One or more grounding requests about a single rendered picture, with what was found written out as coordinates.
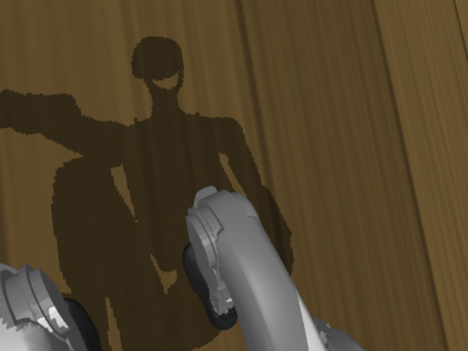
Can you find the left robot foot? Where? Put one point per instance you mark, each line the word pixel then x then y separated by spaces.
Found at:
pixel 85 325

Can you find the right robot foot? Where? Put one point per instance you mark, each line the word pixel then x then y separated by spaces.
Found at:
pixel 199 285

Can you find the right robot hand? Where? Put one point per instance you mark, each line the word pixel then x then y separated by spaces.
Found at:
pixel 336 340

